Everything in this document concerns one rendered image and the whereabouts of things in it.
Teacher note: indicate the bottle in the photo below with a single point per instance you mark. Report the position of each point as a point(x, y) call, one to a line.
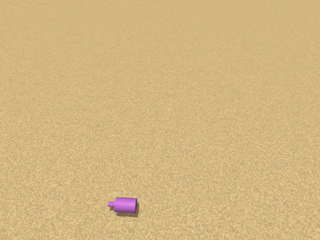
point(124, 205)

